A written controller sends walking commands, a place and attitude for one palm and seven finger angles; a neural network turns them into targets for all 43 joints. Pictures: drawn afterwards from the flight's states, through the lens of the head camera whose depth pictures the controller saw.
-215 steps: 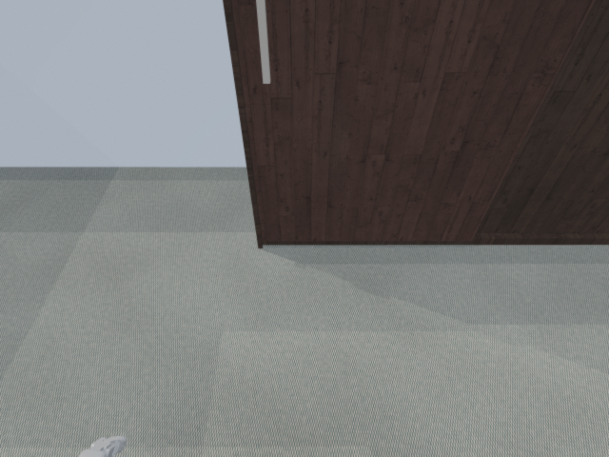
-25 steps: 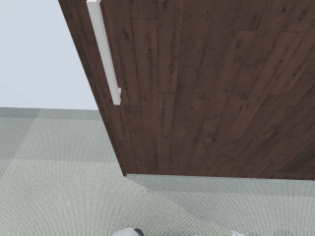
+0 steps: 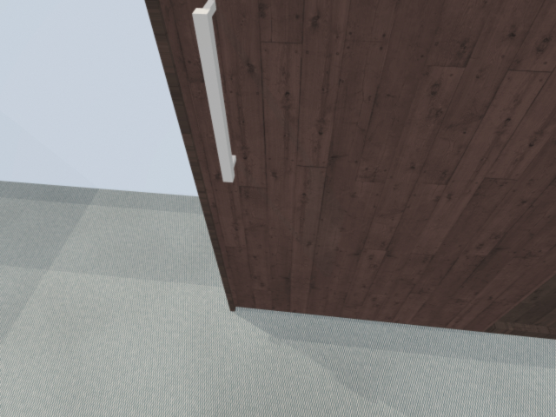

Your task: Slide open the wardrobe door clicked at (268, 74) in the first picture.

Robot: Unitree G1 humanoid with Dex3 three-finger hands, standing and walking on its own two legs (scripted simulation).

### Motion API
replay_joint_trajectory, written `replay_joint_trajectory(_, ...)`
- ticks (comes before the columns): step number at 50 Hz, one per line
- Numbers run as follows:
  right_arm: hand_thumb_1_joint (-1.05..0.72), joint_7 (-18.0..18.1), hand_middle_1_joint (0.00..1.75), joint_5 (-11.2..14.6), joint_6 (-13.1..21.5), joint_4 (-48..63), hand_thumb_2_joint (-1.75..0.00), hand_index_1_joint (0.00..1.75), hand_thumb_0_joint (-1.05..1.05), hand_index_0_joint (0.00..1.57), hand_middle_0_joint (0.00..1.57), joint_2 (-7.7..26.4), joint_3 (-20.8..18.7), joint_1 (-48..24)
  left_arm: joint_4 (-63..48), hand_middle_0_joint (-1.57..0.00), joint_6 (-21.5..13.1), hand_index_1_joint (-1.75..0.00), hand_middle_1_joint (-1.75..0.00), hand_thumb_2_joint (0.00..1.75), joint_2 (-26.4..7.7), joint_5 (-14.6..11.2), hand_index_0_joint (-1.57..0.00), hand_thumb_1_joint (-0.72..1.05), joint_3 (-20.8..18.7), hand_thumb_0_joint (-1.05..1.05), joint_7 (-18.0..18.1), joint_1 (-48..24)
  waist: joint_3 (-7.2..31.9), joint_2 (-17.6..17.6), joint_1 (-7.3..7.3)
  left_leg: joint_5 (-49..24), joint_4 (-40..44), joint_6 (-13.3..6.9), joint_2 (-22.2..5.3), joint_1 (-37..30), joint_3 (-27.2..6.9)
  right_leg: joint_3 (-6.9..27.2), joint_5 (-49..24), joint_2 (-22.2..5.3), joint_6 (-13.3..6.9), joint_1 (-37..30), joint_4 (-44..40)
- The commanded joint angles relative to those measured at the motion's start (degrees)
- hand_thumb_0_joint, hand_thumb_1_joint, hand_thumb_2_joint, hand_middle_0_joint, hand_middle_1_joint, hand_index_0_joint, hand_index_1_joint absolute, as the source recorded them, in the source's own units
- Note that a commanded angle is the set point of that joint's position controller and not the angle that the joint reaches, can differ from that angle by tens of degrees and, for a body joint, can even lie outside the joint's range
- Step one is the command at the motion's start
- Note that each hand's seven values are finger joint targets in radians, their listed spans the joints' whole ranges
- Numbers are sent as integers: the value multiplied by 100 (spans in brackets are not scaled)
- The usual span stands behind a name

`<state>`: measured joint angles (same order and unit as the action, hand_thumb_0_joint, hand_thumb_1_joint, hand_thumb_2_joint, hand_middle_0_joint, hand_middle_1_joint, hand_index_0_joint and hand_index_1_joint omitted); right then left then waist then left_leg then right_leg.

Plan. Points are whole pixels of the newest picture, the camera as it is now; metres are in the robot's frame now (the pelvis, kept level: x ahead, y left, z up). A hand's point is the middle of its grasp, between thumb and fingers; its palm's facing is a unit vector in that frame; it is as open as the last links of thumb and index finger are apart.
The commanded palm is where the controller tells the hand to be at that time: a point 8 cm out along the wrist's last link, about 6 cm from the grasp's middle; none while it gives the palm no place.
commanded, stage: come to a stop and stand still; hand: left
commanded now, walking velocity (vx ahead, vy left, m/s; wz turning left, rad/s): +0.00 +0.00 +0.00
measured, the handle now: (220, 105) +0.55 +0.15 +0.16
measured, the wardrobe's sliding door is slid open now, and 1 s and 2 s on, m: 0.00 0.00 0.00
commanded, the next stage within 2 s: look again from close up in 0.52 s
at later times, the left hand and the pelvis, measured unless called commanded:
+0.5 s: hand out of the picture +0.01 +0.20 -0.18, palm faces +0.01 -0.98 -0.17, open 7.4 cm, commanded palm none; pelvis +0.01 +0.03 +0.00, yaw -2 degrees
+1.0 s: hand out of the picture +0.01 +0.18 -0.17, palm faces +0.00 -0.97 -0.23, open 7.3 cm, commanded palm none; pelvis +0.00 +0.00 +0.00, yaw -1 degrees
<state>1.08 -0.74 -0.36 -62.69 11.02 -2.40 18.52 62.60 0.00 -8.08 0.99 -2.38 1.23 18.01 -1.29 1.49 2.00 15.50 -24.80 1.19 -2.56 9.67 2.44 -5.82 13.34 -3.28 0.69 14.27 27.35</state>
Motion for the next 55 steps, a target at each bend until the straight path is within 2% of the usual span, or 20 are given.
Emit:
replay_joint_trajectory(1,-90,100,30,-14,88,215,-90,30,0,20,20,571,-7,77,-202,-20,-19,-30,-30,90,-359,-11,-20,90,-34,0,39,13,-87,26,-35,-283,760,-355,-964,353,-635,314,41,-211,33,-156,-512)
replay_joint_trajectory(2,-90,97,30,-10,125,124,-90,30,0,20,20,421,31,-5,-70,-20,2,-30,-30,90,-390,10,-20,90,-7,0,39,-52,-311,271,-70,-389,902,-284,-743,455,-565,282,-343,-247,35,-209,-446)
replay_joint_trajectory(3,-90,107,30,4,133,97,-90,30,0,20,20,392,65,5,0,-20,13,-30,-30,90,-445,5,-20,90,8,0,37,-39,-430,345,-74,-521,975,-259,-690,520,-535,290,-444,-242,46,-319,-415)
replay_joint_trajectory(5,-90,130,30,23,154,68,-90,30,0,20,20,339,80,5,140,-20,-1,-30,-30,90,-455,1,-20,90,38,0,36,146,-406,375,-52,-886,883,-254,-616,411,-432,361,-676,-285,25,-422,-502)
replay_joint_trajectory(8,-90,148,30,24,172,-1,-90,30,0,20,20,283,110,54,267,-20,-3,-30,-30,90,-449,-2,-20,90,76,0,50,205,-370,173,-94,-1060,823,-214,-533,200,-353,388,-780,-348,34,-414,-614)
replay_joint_trajectory(15,-90,154,30,31,205,-43,-90,30,0,20,20,318,115,105,311,-20,-13,-30,-30,90,-477,-3,-20,90,108,0,71,157,-304,-6,-124,-1511,782,-199,-510,46,-309,367,-970,-375,53,-543,-601)
replay_joint_trajectory(23,-90,157,30,28,230,-121,-90,30,0,20,20,279,110,185,305,-20,-9,-30,-30,90,-471,-19,-20,90,108,0,87,106,-301,60,-119,-1536,828,-189,-484,47,-285,371,-997,-387,53,-609,-575)
replay_joint_trajectory(27,-90,156,30,30,234,-180,-90,30,0,20,20,242,105,271,284,-20,-22,-30,-30,90,-478,-23,-20,90,106,0,97,101,-253,-68,-129,-1629,779,-197,-478,2,-259,367,-1086,-395,32,-656,-566)
replay_joint_trajectory(28,-90,63,30,109,300,248,-90,30,0,20,20,518,148,-29,342,-20,-135,-30,-30,90,-624,21,-20,90,215,0,337,253,-324,22,-137,-3044,-188,-111,-602,397,-227,655,-1972,-508,-95,-423,-178)
replay_joint_trajectory(29,-90,49,30,-9,301,293,-90,30,0,20,20,348,140,342,136,-20,-169,-30,-30,90,-735,6,-20,90,171,0,273,255,147,421,-208,-2022,50,-78,-347,356,-274,480,-1027,-483,-207,-717,120)
replay_joint_trajectory(30,-90,37,30,-61,333,285,-90,30,0,20,20,216,160,133,123,-20,-200,-30,-30,90,-714,-5,-20,90,156,0,198,184,51,870,-90,-2045,96,-126,-240,383,-230,453,-1260,-475,-225,-579,161)
replay_joint_trajectory(31,-90,53,30,-41,338,322,-90,30,0,20,20,236,171,299,106,-20,-199,-30,-30,90,-694,-4,-20,90,177,0,161,179,199,613,-161,-1856,178,-169,-374,341,-334,387,-691,-360,-231,-565,184)
replay_joint_trajectory(32,-90,64,30,-34,329,377,-90,30,0,20,20,288,173,349,69,-20,-165,-30,-30,90,-600,-5,-20,90,197,0,137,139,131,506,-159,-1644,245,-232,-443,378,-401,321,-340,-283,-210,-472,174)
replay_joint_trajectory(34,-90,78,30,-12,302,430,-90,30,0,20,20,282,167,330,39,-20,-139,-30,-30,90,-508,-11,-20,90,219,0,112,67,-39,-25,-164,-1307,263,-323,-448,423,-437,324,-325,-271,-191,-342,86)
replay_joint_trajectory(37,-90,62,30,-14,281,443,-90,30,0,20,20,268,178,360,-1,-20,-149,-30,-30,90,-533,-18,-20,90,220,0,85,-14,-279,-410,-207,-880,327,-326,-348,476,-399,402,-426,-315,-187,-201,-9)
replay_joint_trajectory(39,-90,53,30,-12,263,422,-90,30,0,20,20,280,178,360,-18,-20,-138,-30,-30,90,-554,-26,-20,90,213,0,80,-6,-448,-336,-205,-572,422,-312,-317,533,-365,452,-285,-318,-181,-105,-96)
replay_joint_trajectory(40,-90,52,30,-14,267,397,-90,30,0,20,20,261,191,338,-16,-20,-146,-30,-30,90,-579,-19,-20,90,208,0,77,-10,-457,-238,-199,-679,406,-312,-306,503,-347,453,-407,-326,-188,-128,-92)
replay_joint_trajectory(43,-90,53,30,-10,258,341,-90,30,0,20,20,270,196,348,-31,-20,-157,-30,-30,90,-628,-29,-20,90,185,0,80,21,-433,-388,-200,-655,411,-288,-290,419,-275,512,-509,-353,-194,-145,-164)
replay_joint_trajectory(46,-90,52,30,-12,258,298,-90,30,0,20,20,256,199,303,-45,-20,-186,-30,-30,90,-670,-26,-20,90,165,0,77,49,-323,-385,-190,-738,358,-271,-257,312,-224,563,-735,-408,-221,-217,-235)
replay_joint_trajectory(55,-90,51,30,-15,193,170,-90,30,0,20,20,219,194,231,-50,-20,-191,-30,-30,90,-758,-28,-20,90,138,0,55,13,-324,-338,-202,-464,343,-194,-259,202,-110,673,-457,-431,-271,-149,-549)
